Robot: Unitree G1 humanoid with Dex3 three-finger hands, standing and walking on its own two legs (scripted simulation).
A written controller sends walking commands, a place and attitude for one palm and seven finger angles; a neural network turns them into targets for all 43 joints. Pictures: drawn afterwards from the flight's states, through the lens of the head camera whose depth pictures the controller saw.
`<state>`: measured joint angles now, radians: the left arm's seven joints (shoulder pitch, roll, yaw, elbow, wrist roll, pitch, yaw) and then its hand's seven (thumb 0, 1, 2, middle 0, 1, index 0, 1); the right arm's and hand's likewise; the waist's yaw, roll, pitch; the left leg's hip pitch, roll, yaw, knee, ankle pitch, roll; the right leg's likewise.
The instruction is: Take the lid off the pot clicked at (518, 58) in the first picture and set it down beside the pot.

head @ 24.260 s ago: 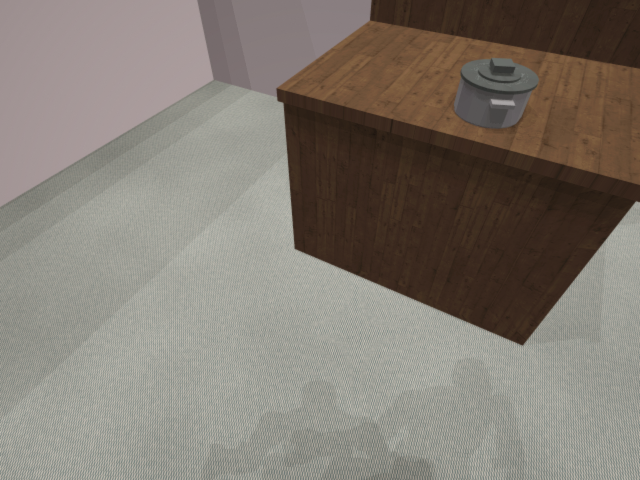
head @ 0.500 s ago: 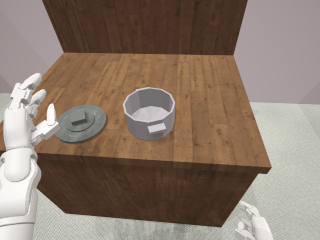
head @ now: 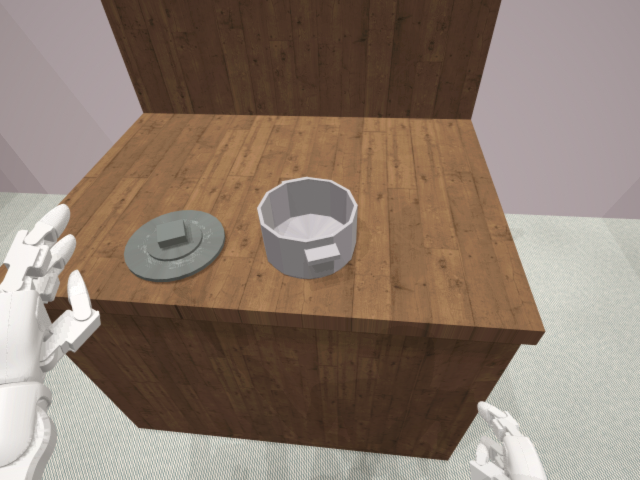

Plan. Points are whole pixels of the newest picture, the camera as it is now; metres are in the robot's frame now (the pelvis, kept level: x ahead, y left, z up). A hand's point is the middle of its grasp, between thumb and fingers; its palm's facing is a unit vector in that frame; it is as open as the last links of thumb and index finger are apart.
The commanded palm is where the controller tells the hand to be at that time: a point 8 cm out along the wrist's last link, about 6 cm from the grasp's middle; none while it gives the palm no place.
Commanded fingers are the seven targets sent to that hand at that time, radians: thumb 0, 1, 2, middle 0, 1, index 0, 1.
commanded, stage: draw the hand back to the body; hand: left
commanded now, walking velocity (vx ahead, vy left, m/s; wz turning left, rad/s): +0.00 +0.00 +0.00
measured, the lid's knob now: (171, 233) +0.51 +0.34 +0.00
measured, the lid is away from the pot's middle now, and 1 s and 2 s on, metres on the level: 0.25 0.25 0.25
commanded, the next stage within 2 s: step back with the hand held close in 0.34 s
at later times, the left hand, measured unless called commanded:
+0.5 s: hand (54, 344) +0.18 +0.27 +0.17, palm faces +0.41 -0.82 -0.39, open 7.4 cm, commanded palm +0.13 +0.30 +0.18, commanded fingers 0.00 0.90 0.90 -0.20 -0.30 -0.20 -0.30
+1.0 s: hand (32, 363) +0.17 +0.28 +0.17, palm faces +0.32 -0.80 -0.51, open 7.4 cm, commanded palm +0.11 +0.32 +0.18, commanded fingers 0.00 0.90 0.90 -0.20 -0.30 -0.20 -0.30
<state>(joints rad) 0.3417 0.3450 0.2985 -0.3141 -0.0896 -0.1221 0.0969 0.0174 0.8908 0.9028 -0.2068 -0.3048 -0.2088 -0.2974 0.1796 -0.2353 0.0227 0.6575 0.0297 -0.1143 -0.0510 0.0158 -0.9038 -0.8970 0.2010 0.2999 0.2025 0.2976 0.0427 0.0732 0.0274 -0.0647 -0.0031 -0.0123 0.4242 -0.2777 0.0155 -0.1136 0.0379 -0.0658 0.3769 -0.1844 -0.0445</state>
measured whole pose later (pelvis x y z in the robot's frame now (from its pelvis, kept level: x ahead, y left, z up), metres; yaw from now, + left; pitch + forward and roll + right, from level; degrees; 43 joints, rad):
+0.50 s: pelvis +0.00 +0.02 +0.00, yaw +0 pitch -5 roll -1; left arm 0.51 0.35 0.31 -0.49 -0.06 -0.12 0.10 0.02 0.89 0.90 -0.21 -0.30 -0.21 -0.30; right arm 0.18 -0.21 0.04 0.62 0.02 -0.12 -0.05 0.02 -0.90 -0.90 0.20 0.30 0.20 0.30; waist 0.07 0.06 0.02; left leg -0.07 -0.03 0.00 0.45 -0.30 0.04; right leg -0.12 0.02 -0.05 0.39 -0.20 -0.02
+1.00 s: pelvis -0.03 +0.04 -0.01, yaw -1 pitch -1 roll -1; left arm 0.62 0.43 0.43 -0.65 -0.04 -0.22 0.11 0.02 0.89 0.90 -0.21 -0.30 -0.21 -0.30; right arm 0.20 -0.19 -0.01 0.55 0.01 -0.07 -0.03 0.01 -0.90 -0.90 0.20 0.30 0.20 0.30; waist 0.01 -0.02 0.07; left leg -0.26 -0.06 0.03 0.58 -0.31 0.08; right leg -0.31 -0.03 -0.04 0.56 -0.24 0.02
